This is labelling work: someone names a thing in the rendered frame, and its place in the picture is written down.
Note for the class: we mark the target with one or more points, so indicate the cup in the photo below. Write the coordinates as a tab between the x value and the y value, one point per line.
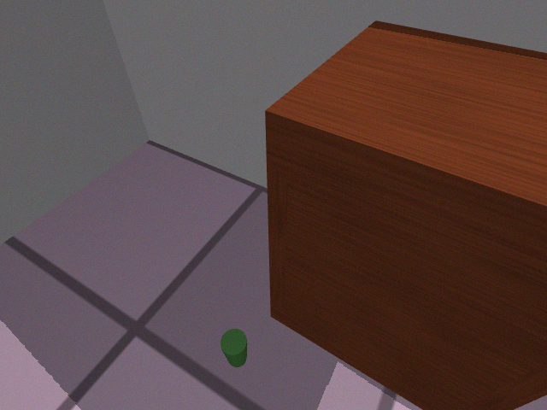
234	346

